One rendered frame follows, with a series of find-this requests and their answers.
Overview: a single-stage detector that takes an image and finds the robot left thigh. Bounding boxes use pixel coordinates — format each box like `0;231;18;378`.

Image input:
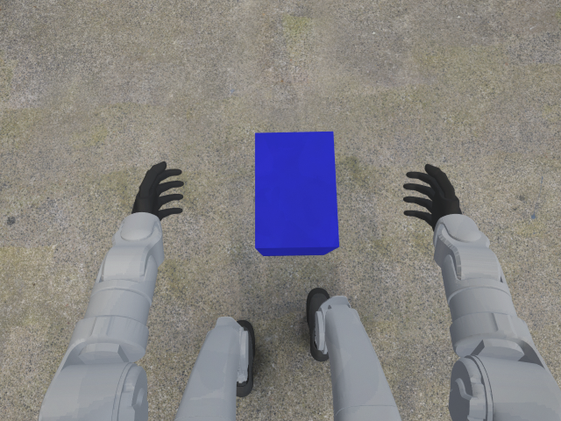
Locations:
174;325;248;421

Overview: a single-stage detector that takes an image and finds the left robot hand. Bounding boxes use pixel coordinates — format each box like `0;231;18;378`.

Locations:
131;161;184;221

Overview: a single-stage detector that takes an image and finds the left robot forearm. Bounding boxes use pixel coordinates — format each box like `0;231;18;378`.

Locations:
38;212;165;421

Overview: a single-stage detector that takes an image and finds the robot right shin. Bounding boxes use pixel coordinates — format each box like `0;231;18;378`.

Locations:
315;296;358;351

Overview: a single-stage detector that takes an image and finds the right robot upper arm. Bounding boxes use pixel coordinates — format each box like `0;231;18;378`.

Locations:
449;354;561;421

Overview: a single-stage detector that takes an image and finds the right robot hand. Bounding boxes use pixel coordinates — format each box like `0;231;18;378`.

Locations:
403;164;463;231

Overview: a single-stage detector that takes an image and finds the left robot upper arm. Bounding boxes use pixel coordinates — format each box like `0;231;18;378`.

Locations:
41;362;148;421

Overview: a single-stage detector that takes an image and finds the right robot forearm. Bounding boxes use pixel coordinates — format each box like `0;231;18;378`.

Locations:
433;214;561;395

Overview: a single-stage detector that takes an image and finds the carton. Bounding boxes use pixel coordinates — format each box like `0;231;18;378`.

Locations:
255;132;339;256

